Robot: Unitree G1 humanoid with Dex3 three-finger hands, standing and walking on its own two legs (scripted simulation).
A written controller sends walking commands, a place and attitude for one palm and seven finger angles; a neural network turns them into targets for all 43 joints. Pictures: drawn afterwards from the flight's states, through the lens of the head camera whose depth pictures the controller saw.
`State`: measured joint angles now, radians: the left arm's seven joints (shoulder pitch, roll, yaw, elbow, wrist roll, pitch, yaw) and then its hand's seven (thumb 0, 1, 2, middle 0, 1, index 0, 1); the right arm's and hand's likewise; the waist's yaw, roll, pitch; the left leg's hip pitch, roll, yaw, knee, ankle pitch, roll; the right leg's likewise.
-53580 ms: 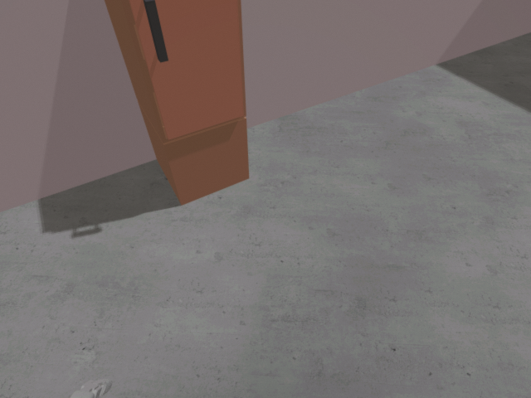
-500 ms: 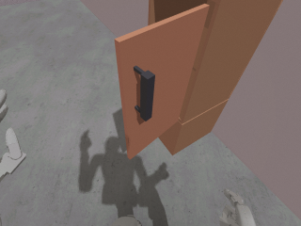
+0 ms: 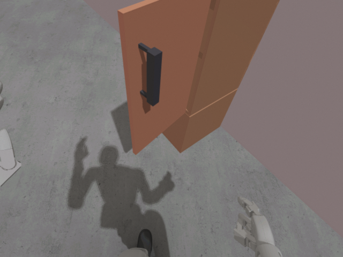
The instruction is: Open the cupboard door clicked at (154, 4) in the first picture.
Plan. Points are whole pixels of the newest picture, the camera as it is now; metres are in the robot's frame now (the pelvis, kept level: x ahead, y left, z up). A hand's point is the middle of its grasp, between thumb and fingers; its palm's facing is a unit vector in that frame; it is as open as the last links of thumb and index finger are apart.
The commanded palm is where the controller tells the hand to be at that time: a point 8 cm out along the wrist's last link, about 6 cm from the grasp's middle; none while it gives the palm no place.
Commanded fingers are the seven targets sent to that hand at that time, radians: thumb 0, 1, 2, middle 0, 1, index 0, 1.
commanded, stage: stop stepping back and stand still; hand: left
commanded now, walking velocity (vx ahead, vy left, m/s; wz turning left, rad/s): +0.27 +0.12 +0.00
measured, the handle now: (148, 75) +0.54 +0.12 +0.09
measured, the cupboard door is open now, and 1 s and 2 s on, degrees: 100 100 100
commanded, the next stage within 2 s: let the arm hang, fingers relaxed in 1.30 s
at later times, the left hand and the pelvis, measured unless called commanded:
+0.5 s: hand out of the picture +0.11 +0.24 +0.18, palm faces +0.35 -0.78 -0.52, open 7.4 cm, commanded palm +0.07 +0.30 +0.19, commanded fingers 0.00 0.90 0.90 -0.20 -0.30 -0.20 -0.30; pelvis -0.07 +0.00 +0.01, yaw +0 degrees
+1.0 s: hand out of the picture +0.08 +0.30 +0.18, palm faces +0.44 -0.76 -0.48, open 7.4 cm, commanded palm +0.03 +0.33 +0.19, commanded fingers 0.00 0.90 0.90 -0.20 -0.30 -0.20 -0.30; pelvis -0.11 +0.03 +0.01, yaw +1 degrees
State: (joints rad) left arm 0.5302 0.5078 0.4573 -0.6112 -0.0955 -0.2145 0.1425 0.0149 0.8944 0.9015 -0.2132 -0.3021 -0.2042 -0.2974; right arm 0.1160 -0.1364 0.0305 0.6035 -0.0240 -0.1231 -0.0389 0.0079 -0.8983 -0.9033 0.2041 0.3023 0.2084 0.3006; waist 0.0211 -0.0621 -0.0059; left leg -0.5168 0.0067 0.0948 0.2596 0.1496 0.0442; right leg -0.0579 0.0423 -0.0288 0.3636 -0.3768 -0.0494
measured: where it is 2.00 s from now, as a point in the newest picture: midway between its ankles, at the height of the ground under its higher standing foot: outside the picture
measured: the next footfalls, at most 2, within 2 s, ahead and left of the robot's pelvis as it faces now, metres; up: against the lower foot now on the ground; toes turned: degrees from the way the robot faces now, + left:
left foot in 0.18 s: +0.08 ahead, +0.09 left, +0.00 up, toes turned -1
left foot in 0.64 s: -0.04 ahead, +0.14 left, +0.00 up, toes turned +2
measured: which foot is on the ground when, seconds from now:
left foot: down 0.00-0.02, up 0.04-0.16, down 0.18-0.44, up 0.46-0.62, down 0.64-1.00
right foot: down 0.00-1.00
